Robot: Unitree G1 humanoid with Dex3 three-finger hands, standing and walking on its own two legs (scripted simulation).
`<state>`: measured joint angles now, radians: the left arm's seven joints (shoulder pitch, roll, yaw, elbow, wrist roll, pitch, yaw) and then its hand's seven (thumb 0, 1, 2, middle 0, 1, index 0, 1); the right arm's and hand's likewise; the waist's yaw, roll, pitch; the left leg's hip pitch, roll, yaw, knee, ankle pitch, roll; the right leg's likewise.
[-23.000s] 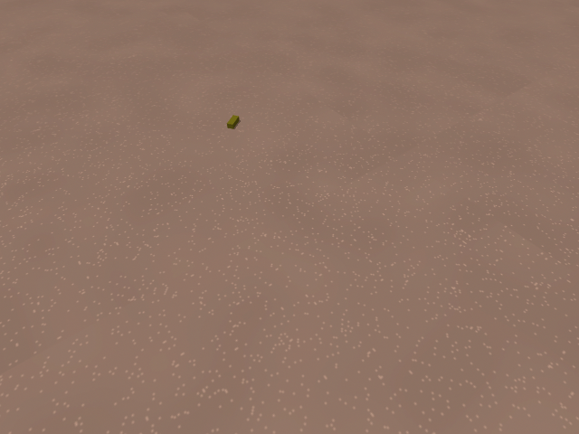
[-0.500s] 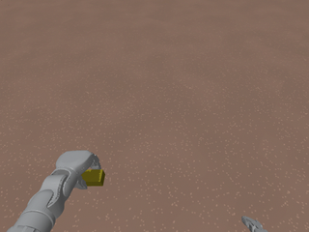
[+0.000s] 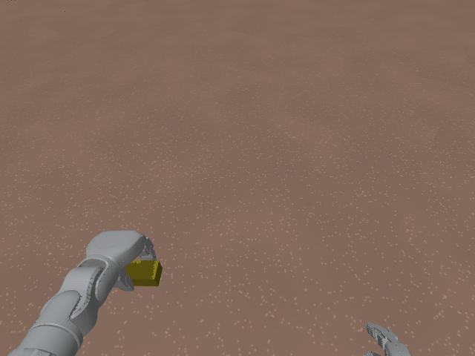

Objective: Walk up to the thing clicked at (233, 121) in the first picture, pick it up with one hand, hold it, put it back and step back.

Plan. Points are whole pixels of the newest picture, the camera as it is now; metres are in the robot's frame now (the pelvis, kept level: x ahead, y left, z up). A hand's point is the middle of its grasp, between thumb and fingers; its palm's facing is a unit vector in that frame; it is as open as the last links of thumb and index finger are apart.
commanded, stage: hold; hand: left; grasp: from above
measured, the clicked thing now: (134, 273) +0.30 +0.22 -0.07
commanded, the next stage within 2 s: crouch in 0.38 s
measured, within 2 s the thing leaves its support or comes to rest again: neither
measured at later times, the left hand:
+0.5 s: hand (123, 264) +0.31 +0.23 -0.03, palm faces -0.46 -0.05 -0.89, open 6.7 cm
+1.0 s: hand (138, 283) +0.33 +0.24 -0.16, palm faces -0.43 +0.04 -0.90, open 6.7 cm
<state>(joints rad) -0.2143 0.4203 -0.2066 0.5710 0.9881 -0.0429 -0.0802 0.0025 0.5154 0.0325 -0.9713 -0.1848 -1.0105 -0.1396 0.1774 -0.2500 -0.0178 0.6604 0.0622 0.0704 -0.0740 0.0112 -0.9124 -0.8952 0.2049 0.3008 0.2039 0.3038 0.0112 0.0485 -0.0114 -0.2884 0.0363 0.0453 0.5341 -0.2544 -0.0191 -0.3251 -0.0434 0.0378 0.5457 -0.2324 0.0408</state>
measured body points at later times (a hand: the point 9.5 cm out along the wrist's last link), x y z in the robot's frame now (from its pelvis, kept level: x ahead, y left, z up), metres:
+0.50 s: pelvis +0.02 +0.00 +0.00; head +0.02 -0.02 +0.45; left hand +0.32 +0.23 +0.02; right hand +0.16 -0.25 -0.11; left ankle +0.02 +0.13 -0.73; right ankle +0.03 -0.15 -0.73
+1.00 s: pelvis -0.01 +0.00 -0.06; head +0.08 +0.01 +0.38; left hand +0.34 +0.24 -0.11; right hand +0.11 -0.28 -0.18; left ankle +0.02 +0.13 -0.73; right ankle +0.03 -0.15 -0.73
